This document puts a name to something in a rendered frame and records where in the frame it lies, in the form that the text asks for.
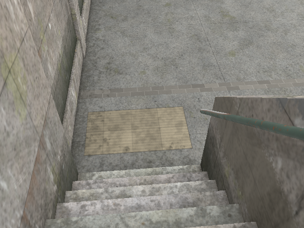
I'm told stairs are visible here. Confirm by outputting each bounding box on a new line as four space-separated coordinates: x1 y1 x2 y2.
45 164 258 228

